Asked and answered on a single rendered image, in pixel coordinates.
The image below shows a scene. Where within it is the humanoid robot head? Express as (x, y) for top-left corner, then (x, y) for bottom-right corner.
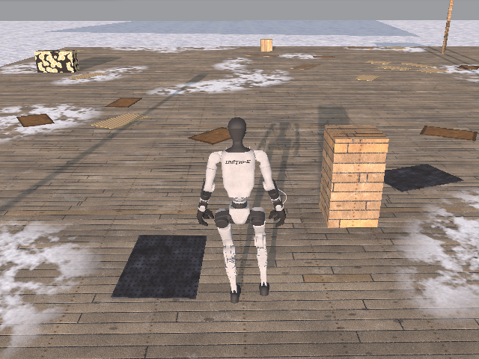
(225, 117), (250, 153)

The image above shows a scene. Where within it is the robot right upper arm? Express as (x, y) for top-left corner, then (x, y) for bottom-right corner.
(253, 150), (275, 191)

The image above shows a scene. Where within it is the robot left thigh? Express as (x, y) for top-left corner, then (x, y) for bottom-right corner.
(214, 209), (237, 259)

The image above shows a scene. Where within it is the robot right hand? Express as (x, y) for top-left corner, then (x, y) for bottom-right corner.
(269, 209), (286, 227)

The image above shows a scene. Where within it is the right robot forearm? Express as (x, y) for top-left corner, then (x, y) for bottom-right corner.
(268, 179), (284, 211)

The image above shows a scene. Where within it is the left robot forearm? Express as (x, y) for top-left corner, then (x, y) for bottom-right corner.
(198, 181), (212, 212)

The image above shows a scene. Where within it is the robot left hand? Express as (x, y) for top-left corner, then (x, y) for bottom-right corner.
(196, 209), (214, 226)

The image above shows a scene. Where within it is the robot left upper arm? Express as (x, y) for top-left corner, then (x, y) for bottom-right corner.
(204, 150), (222, 192)

